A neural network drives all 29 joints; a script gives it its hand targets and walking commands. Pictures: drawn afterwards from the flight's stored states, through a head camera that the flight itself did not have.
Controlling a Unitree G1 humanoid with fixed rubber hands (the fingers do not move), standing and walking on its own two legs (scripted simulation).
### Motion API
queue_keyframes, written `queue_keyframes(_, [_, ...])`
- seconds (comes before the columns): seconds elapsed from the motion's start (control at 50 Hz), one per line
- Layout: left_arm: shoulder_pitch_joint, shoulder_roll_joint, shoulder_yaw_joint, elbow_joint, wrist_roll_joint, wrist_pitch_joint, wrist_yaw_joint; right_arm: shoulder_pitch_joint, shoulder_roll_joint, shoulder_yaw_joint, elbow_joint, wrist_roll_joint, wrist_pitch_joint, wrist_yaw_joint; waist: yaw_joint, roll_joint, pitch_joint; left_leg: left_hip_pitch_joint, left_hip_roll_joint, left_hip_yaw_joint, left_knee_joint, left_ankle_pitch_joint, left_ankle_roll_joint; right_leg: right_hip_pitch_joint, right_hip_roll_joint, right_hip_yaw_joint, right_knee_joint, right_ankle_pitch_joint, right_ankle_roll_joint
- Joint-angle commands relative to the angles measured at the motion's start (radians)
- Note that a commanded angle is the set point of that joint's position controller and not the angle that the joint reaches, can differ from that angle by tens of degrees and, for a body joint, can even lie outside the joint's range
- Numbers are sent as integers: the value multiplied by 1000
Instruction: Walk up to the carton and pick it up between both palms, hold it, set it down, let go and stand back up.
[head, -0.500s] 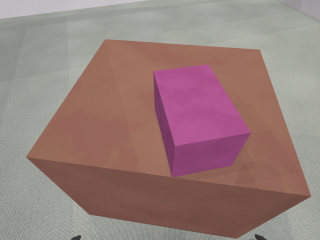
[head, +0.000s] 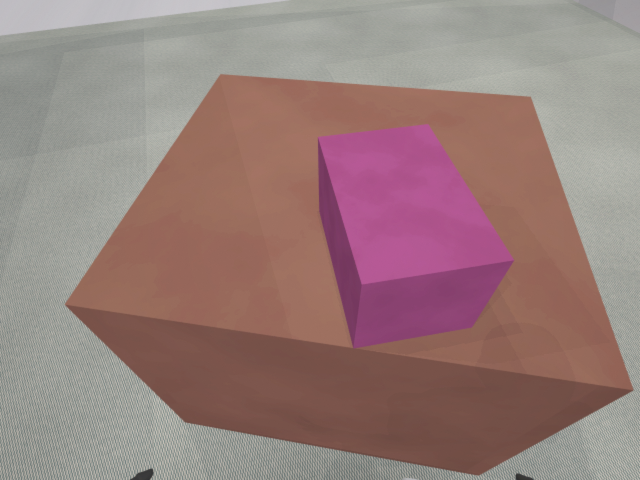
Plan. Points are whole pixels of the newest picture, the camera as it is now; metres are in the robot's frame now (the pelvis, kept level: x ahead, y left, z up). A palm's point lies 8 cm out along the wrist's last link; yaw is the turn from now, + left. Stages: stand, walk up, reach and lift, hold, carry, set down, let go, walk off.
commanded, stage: walk up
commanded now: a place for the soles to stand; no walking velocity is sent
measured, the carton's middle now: (392, 229) +0.47 -0.09 +0.02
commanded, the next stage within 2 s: reach and lift in 0.08 s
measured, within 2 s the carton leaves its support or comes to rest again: neither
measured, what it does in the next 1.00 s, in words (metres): stands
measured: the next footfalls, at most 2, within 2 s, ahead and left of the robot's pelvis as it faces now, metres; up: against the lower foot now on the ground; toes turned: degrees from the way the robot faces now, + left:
none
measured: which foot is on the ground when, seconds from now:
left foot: down 0.00-1.00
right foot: down 0.00-1.00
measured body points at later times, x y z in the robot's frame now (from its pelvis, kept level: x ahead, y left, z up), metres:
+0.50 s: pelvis +0.00 -0.03 +0.01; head +0.00 -0.01 +0.46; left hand +0.16 +0.22 -0.08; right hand +0.16 -0.28 -0.08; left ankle +0.00 +0.12 -0.73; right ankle -0.01 -0.12 -0.73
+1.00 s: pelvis +0.01 -0.03 +0.02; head +0.00 -0.02 +0.47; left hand +0.17 +0.18 -0.04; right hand +0.17 -0.28 -0.05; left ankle +0.00 +0.12 -0.73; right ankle -0.01 -0.12 -0.73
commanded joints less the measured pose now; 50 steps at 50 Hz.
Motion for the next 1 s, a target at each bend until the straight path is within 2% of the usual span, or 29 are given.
queue_keyframes(0.0, [-18, 176, 56, -102, -2, -23, 7, 30, -154, -55, -91, 2, -32, -7, -5, -44, -47, -98, 84, -119, -123, 65, 43, 85, -100, 154, -148, -160, -76])
queue_keyframes(0.06, [-3, 157, 54, -105, -2, -23, 4, 5, -170, -57, -93, 9, -33, -10, 8, 13, -48, -151, 106, -175, -184, 70, 63, 133, -47, 116, -74, -121, -54])
queue_keyframes(0.08, [-446, 124, 58, -259, 3, 152, 34, -489, -73, -142, 68, -124, -161, -6, -30, 182, -88, -629, 212, -6, -220, -410, 35, 370, 165, 29, 215, -68, -7])
queue_keyframes(0.1, [-314, 50, 53, -263, 45, 222, 47, -325, -165, -163, 136, -108, -177, 19, -28, 256, -19, -1012, 259, 10, -316, -532, 92, 738, 209, 49, 357, 67, 0])
queue_keyframes(0.12, [-292, 86, 98, -287, 43, 259, 31, -291, -147, -174, 150, -116, -193, 23, -23, 125, -104, -935, 206, 99, -214, -251, 62, 632, 149, 85, 343, 9, -30])
queue_keyframes(0.14, [-310, 106, 98, -339, 2, 302, 31, -331, -124, -172, 108, -109, -209, 22, -18, 16, -132, -675, 168, 116, -121, -151, 21, 398, 118, 93, 253, -74, -44])
queue_keyframes(0.16, [-291, 120, 87, -342, -19, 332, 32, -332, -106, -156, 83, -98, -210, 22, -5, -53, -104, -453, 127, 127, -54, -74, 0, 239, 92, 102, 146, -98, -48])
queue_keyframes(0.18, [-256, 124, 81, -362, -15, 345, 32, -292, -99, -136, 77, -83, -206, 23, -1, -70, -91, -289, 102, 126, -35, 15, -9, 169, 84, 103, 73, -24, -45])
queue_keyframes(0.22, [-147, 117, 120, -387, 28, 340, 28, -216, -131, -81, 123, -29, -233, 30, 14, -36, -166, -16, 74, 113, -4, 422, -59, 179, 110, 86, 28, 328, -24])
queue_keyframes(0.24, [-110, 109, 136, -408, 31, 335, 30, -215, -170, -75, 143, -2, -252, 40, 17, -13, -226, 78, 64, 100, -10, 524, -78, 181, 129, 80, -6, 374, -18])
queue_keyframes(0.26, [-77, 88, 138, -425, 26, 326, 37, -213, -194, -71, 140, 17, -264, 52, 14, 0, -253, 137, 55, 88, -48, 546, -81, 197, 141, 78, -52, 364, -20])
queue_keyframes(0.3, [-46, 54, 124, -411, 21, 297, 49, -217, -193, -62, 119, 23, -279, 67, 6, -13, -236, 197, 38, 79, -115, 512, -72, 231, 145, 85, -120, 348, -21])
queue_keyframes(0.36, [-68, 52, 129, -400, 29, 254, 60, -243, -168, -47, 94, 18, -288, 69, 14, -34, -170, 178, 16, 94, -171, 437, -58, 268, 135, 114, -185, 345, -13])
queue_keyframes(0.38, [-114, 99, 191, -371, 45, 242, 55, -275, -128, -20, 90, 14, -275, 61, 48, -23, -153, 138, 0, 105, -168, 386, -52, 241, 139, 107, -204, 232, -4])
queue_keyframes(0.44, [-159, 61, 155, -376, 29, 218, 59, -299, -94, -27, 25, 5, -257, 68, 57, -18, -76, 128, 14, 118, -229, 276, -37, 206, 128, 118, -262, 80, -10])
queue_keyframes(0.48, [-187, 35, 131, -400, 17, 198, 70, -298, -82, -32, 1, 11, -245, 78, 51, -11, -59, 127, 25, 121, -254, 228, -28, 190, 117, 132, -283, 26, -16])
queue_keyframes(0.56, [-165, 8, 102, -450, 3, 161, 80, -247, -85, -36, -14, 30, -236, 87, 24, -25, -78, 154, 29, 119, -270, 242, -22, 216, 105, 155, -296, 74, -14])
queue_keyframes(0.64, [-124, -1, 83, -498, -16, 119, 87, -229, -103, -51, -38, 39, -260, 89, 16, -46, -111, 171, 30, 114, -277, 277, -20, 235, 108, 158, -301, 131, -9])
queue_keyframes(0.8, [-51, -41, 34, -562, -33, 64, 118, -221, -140, -78, -98, 63, -295, 110, 34, -62, -128, 185, 42, 103, -301, 314, -20, 233, 125, 151, -324, 136, -25])
queue_keyframes(0.98, [12, -145, -15, -647, 6, 49, 159, -178, -199, -59, -137, 156, -304, 158, 48, -57, -120, 227, 53, 86, -319, 375, -26, 226, 140, 158, -346, 174, -58])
